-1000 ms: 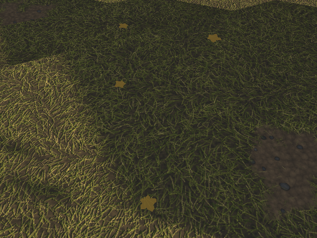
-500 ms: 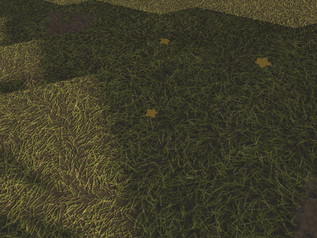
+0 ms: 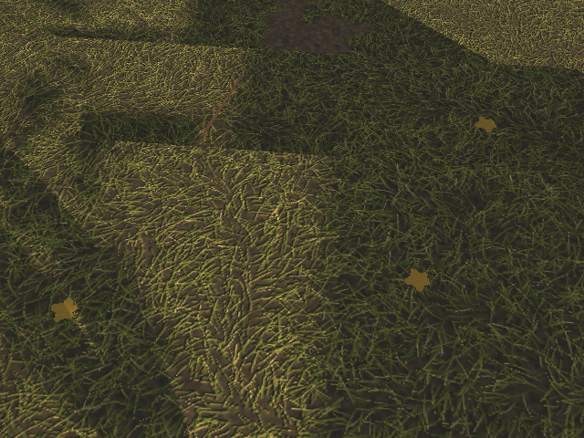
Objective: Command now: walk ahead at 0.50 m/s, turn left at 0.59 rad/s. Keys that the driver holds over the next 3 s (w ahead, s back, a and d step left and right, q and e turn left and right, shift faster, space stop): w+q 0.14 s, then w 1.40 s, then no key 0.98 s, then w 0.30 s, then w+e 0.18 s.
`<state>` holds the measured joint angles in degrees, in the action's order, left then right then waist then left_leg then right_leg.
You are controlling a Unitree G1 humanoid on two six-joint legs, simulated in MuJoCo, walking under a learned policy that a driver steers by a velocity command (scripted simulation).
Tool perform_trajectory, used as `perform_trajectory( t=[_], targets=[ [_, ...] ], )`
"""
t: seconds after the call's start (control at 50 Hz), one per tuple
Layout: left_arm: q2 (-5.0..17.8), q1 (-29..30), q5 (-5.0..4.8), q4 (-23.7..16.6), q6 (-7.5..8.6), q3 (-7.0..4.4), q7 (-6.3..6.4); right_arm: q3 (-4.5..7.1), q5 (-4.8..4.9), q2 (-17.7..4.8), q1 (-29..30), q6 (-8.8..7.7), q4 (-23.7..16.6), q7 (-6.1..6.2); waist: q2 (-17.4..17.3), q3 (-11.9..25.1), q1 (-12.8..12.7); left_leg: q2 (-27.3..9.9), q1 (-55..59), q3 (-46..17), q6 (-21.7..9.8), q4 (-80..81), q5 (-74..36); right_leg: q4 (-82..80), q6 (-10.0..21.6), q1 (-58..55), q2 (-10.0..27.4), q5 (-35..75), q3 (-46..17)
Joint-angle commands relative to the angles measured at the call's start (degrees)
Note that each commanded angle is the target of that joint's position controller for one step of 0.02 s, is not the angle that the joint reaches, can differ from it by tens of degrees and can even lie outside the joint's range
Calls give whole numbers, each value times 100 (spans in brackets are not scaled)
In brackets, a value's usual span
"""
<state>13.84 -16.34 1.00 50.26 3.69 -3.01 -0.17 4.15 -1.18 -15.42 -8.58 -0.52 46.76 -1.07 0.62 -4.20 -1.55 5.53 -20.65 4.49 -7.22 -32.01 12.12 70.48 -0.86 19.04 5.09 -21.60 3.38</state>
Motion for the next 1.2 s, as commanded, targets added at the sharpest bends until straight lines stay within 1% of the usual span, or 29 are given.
perform_trajectory(
  t=[0.02,0.06,0.12,0.24,0.32,0.38,0.4,0.42,0.44,0.46,0.48,0.5,0.52,0.56,0.62,0.68,0.74,0.84,0.9,0.92,0.94,0.96,0.98,1.0,1.02,1.04,1.08,1.14,1.2],
  targets=[
    [610,-36,143,-499,24,-101,-5,171,103,-667,-517,-115,-123,124,-12,508,53,-1584,1565,-2166,-958,1758,-1928,-234,-31,1517,296,315,-502],
    [547,-81,197,-527,-154,-95,-45,154,138,-688,-637,-232,-108,91,-65,570,-28,-1406,1329,-1989,-979,1840,-2255,-541,-136,1340,239,349,-431],
    [486,492,181,-753,-241,-69,-74,193,122,-861,-976,-282,-46,68,-163,337,108,-1254,1197,-1966,-909,2059,-1864,-1232,-254,1702,201,925,-344],
    [431,1573,128,-1085,-191,9,-144,129,111,-738,-1679,-320,150,93,-362,172,557,-1202,1922,-1861,-562,2024,-2295,-2780,-157,2048,33,2141,-268],
    [447,2107,82,-1300,-110,56,-189,88,42,-766,-1992,-330,285,164,-410,48,739,-1382,2433,-1895,-493,1843,-2836,-3458,78,1917,-183,2148,-136],
    [600,1627,65,-1224,-48,6,-161,93,11,-914,-1747,-353,294,217,-520,89,388,-1494,2458,-1819,-280,1447,-3930,-3939,384,954,-439,1598,-98],
    [716,1116,54,-1063,-26,-51,-109,103,-2,-983,-1667,-366,304,217,-557,333,170,-1434,2439,-1743,-197,933,-4762,-4010,490,279,-648,1314,-21],
    [818,275,53,-802,20,-113,-38,99,-4,-1004,-1574,-370,320,190,-385,765,-242,-1206,2292,-1516,-98,-61,-4986,-4355,629,-719,-738,1429,36],
    [1095,-636,153,-639,71,-196,49,37,26,-817,-1570,-399,227,165,-78,1391,-614,-958,1422,-1361,-12,-1465,-3708,-4435,880,-2117,82,1046,-809],
    [1789,-1158,257,-573,52,-383,61,-56,257,-295,-2288,-401,128,125,1318,2237,-411,91,-415,-831,304,-3728,-287,-4777,1713,-3709,1706,444,-3581],
    [1390,-799,79,-516,-25,-304,-18,-15,56,-637,-2127,-398,205,144,886,1931,-260,126,-1129,-1199,211,-4236,1575,-5478,1738,-3281,1811,255,-4637],
    [1017,-195,-5,-608,-41,-214,-39,7,0,-670,-1696,-373,147,127,360,945,-35,-238,-1337,-1234,198,-4282,1124,-5531,1646,-2351,1629,-86,-3700],
    [692,146,11,-635,-20,-132,-63,-36,-16,-597,-1379,-379,88,82,18,534,27,-467,-1270,-1163,206,-3963,778,-5710,1515,-1699,1350,225,-2997],
    [495,218,9,-484,43,-49,-36,-67,-93,-471,-1302,-280,56,9,315,242,247,-739,-949,-1004,282,-3439,588,-5978,1246,-1012,861,1030,-2028],
    [610,-93,-49,-248,183,-72,-68,-116,-132,-338,-1267,-178,76,-66,382,284,327,-864,-966,-755,432,-3119,335,-6181,1317,-924,707,1978,-1485],
    [663,-359,-67,-73,203,-86,-79,-171,-123,-288,-495,-165,-166,-96,307,83,203,-1100,-1533,-519,601,-2391,-243,-6442,1351,-1102,592,2197,-1125],
    [651,-563,-81,65,192,-74,-94,-262,-77,-144,206,-192,-370,-126,325,24,44,-1080,-1396,-274,685,-1272,-866,-6415,1207,-1181,356,2658,-703],
    [767,-980,-38,289,152,-82,-54,-293,-40,-187,878,-221,-553,-100,351,9,-151,-879,-1073,-96,554,-274,-1017,-6109,1108,-1767,595,3337,-651],
    [859,-905,4,356,97,-99,3,-233,-62,-314,694,-268,-532,-48,382,101,34,-686,-627,-73,310,86,-400,-5533,1017,-2192,774,4334,-655],
    [895,-845,-2,376,78,-103,22,-192,-83,-360,217,-298,-375,-11,370,337,256,-514,-28,-6,197,327,-273,-4961,948,-2234,715,4973,-567],
    [835,-822,-16,388,55,-76,26,-117,-140,-490,-653,-359,-64,41,158,797,619,-440,1105,-2,29,661,-430,-3933,833,-1946,472,5035,-339],
    [670,-761,-49,196,71,-10,25,10,-269,-903,-1717,-407,154,120,-336,1510,1004,-1487,2594,-1119,-287,709,-93,-2364,698,-894,206,3534,-123],
    [99,-1395,-201,61,73,104,-13,175,-260,-1496,-1983,-355,222,144,-1742,2097,721,-2998,3924,-3753,-1018,1288,283,-379,450,1104,-857,-365,185],
    [765,-1038,-24,149,20,-67,41,129,-9,-1176,-1684,-289,188,104,-854,1759,728,-2838,3529,-4029,-989,1529,408,136,529,1663,-690,-792,-563],
    [714,-666,-19,37,41,-83,9,41,24,-859,-1163,-288,129,92,-578,994,525,-2615,2850,-3157,-865,1604,289,131,574,1860,-433,-341,-658],
    [580,-455,-32,3,66,-44,-24,-31,1,-564,-879,-327,117,71,-360,636,404,-2346,2232,-2586,-723,1822,-151,-171,566,1724,-234,40,-650],
    [468,-514,84,64,-60,-33,-74,-106,29,-302,-690,-397,201,106,-518,392,101,-1890,1519,-1817,-429,2118,-670,-656,441,1238,-24,334,-588],
    [365,-397,135,60,-206,-25,-153,-83,86,-400,-970,-517,374,115,-426,340,4,-1779,1343,-1426,-508,2373,-1221,-912,271,1227,21,649,-429],
    [338,308,117,-162,-261,-10,-167,-69,82,-446,-1284,-514,536,121,-350,60,107,-1707,1466,-1191,-553,2629,-1214,-1445,134,1825,168,1229,-332]
  ],
)
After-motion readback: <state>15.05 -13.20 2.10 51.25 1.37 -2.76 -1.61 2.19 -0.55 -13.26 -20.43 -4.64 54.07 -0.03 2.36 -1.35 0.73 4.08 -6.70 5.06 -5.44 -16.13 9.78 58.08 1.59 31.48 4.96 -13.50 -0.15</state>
